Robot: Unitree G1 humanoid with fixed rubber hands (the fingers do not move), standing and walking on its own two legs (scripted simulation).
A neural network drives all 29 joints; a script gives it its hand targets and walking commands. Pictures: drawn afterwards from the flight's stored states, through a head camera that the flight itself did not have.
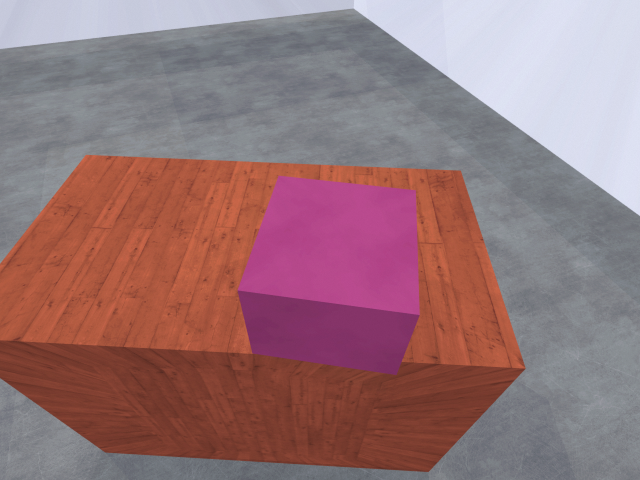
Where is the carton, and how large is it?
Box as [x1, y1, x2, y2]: [237, 176, 419, 374]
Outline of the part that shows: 278,176 237,290 252,352 396,374 419,315 415,190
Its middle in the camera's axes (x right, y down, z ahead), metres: +0.03 +0.04 +0.62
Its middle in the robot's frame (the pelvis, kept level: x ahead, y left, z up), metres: +0.44 -0.02 -0.01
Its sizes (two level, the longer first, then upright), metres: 0.239 0.228 0.171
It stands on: a pedestal, 0.68 m high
